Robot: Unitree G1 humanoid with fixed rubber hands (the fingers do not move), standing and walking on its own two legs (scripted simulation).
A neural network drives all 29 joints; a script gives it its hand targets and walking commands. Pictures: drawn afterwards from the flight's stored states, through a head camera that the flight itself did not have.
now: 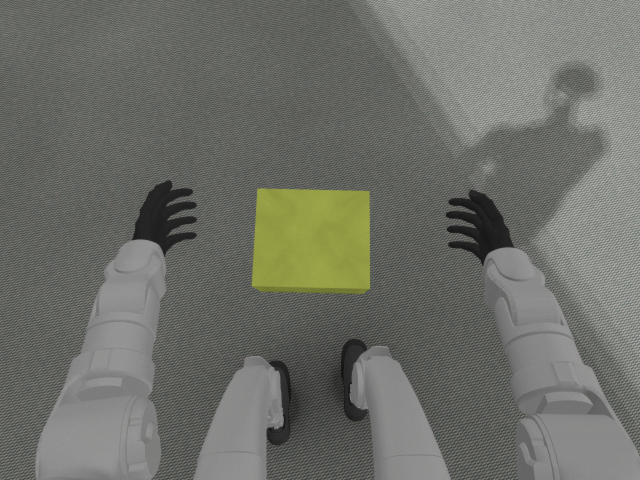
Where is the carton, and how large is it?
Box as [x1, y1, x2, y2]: [252, 188, 369, 293]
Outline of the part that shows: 257,188 252,286 261,291 362,293 369,288 369,191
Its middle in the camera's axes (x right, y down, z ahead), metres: -0.02 +0.00 +1.02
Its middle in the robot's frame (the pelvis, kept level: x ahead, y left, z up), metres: +0.49 +0.03 -0.61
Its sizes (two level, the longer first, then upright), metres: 0.284 0.247 0.158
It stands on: the floor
